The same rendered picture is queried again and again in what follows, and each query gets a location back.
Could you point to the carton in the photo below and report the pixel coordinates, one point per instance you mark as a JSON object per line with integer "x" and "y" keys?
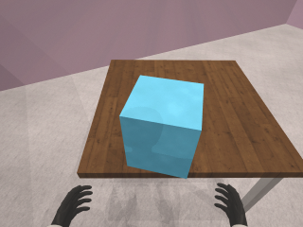
{"x": 161, "y": 124}

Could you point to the right robot hand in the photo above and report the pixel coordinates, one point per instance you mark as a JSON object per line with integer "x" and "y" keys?
{"x": 234, "y": 209}

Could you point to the table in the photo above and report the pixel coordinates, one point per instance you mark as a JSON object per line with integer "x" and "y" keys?
{"x": 240, "y": 138}

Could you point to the left robot hand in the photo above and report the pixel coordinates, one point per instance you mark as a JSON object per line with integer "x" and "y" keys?
{"x": 68, "y": 209}

